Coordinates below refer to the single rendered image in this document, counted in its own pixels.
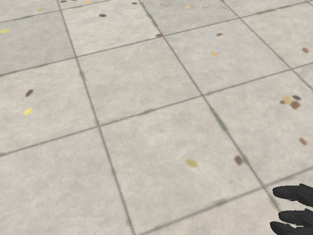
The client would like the right robot hand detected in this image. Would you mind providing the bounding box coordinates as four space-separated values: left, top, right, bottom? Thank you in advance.
270 183 313 235

